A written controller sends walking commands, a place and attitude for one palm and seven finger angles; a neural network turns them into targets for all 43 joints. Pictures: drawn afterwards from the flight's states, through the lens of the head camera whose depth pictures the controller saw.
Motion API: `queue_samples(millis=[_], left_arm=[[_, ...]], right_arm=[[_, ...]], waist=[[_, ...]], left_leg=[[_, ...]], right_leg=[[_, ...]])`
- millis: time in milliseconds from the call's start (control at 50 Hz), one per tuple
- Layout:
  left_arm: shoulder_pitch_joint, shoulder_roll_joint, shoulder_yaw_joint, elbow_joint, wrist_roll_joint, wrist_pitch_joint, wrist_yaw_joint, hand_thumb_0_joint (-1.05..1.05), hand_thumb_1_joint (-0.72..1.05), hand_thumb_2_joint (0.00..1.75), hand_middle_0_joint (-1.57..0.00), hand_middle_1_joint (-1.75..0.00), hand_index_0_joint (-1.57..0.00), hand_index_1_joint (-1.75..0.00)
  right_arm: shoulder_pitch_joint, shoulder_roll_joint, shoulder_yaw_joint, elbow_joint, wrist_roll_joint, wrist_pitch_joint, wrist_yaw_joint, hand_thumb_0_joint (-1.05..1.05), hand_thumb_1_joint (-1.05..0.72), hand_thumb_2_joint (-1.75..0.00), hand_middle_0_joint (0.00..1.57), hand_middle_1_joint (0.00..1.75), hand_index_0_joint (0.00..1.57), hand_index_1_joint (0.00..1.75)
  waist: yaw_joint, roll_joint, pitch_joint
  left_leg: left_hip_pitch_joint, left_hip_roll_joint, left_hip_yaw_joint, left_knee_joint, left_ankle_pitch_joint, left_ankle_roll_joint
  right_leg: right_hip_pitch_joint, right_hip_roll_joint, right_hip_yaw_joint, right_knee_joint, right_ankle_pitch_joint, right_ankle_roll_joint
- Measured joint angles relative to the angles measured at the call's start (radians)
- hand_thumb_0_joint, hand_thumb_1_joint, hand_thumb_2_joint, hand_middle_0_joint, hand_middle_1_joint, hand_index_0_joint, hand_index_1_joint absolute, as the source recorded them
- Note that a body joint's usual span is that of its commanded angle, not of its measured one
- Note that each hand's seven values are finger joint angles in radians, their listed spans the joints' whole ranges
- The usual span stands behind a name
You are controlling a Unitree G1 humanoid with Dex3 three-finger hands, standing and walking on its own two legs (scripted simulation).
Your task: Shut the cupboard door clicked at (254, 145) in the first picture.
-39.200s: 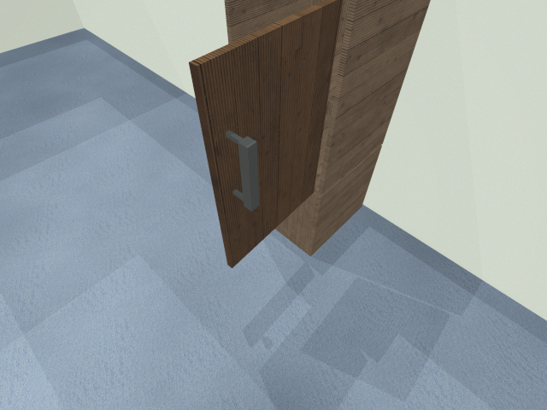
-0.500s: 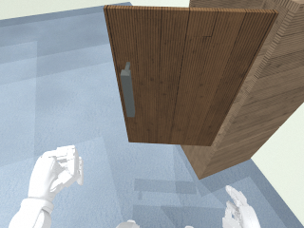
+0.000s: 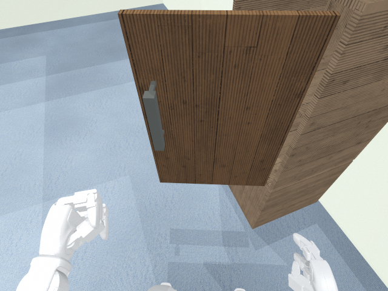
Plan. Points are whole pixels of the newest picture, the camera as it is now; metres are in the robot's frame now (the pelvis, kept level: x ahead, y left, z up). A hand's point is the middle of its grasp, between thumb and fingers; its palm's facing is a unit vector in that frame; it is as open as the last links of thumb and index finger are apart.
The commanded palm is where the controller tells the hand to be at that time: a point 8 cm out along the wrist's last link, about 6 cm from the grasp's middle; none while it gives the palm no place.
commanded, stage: bring the fist close to the handle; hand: left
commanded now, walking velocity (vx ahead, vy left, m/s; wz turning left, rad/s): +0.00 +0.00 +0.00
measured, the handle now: (156, 117) +0.49 +0.13 +0.07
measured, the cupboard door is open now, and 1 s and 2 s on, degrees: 66 66 58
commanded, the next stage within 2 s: push the door shut along its arc in 1.36 s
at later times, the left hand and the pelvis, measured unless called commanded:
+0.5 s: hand (139, 182) +0.31 +0.13 +0.07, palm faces -0.02 -1.00 -0.02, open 3.1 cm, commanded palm +0.30 +0.18 +0.08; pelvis +0.00 +0.00 +0.00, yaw -1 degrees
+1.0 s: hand (173, 147) +0.40 +0.08 +0.08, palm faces +0.00 -1.00 -0.01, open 3.1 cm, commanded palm +0.37 +0.13 +0.08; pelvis +0.00 +0.00 +0.00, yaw -2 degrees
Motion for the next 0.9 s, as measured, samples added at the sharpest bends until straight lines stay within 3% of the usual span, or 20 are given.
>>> queue_samples(millis=[160, 340, 900], left_arm=[[-0.118, -0.022, -0.054, 0.046, 0.031, 0.011, 0.033, 0.02, 0.9, 0.9, -1.3, -1.5, -1.3, -1.5], [-0.235, -0.051, -0.094, 0.11, 0.075, 0.058, 0.113, 0.02, 0.9, 0.89, -1.3, -1.5, -1.3, -1.5], [-0.683, -0.133, -0.136, 0.533, 0.171, 0.022, 0.314, 0.02, 0.9, 0.89, -1.3, -1.5, -1.3, -1.5]], right_arm=[[-0.011, -0.003, 0.005, 0.019, -0.001, -0.013, 0.0, 0.02, -0.9, -0.89, 0.2, 0.29, 0.2, 0.3], [-0.001, 0.008, 0.007, 0.017, -0.004, 0.019, 0.018, 0.02, -0.9, -0.89, 0.2, 0.29, 0.2, 0.3], [0.005, 0.015, -0.012, 0.085, -0.021, 0.123, 0.058, 0.01, -0.91, -0.89, 0.2, 0.29, 0.2, 0.3]], waist=[[0.002, 0.005, 0.004], [-0.018, 0.0, 0.001], [-0.055, -0.016, 0.004]], left_leg=[[-0.022, -0.006, -0.005, 0.016, -0.003, 0.001], [0.003, -0.006, 0.015, -0.015, 0.006, 0.004], [-0.013, -0.004, 0.041, -0.041, 0.02, 0.004]], right_leg=[[-0.019, -0.006, -0.005, 0.017, -0.006, 0.0], [-0.009, -0.006, 0.016, 0.0, 0.002, 0.004], [-0.043, -0.002, 0.042, -0.008, 0.017, 0.004]])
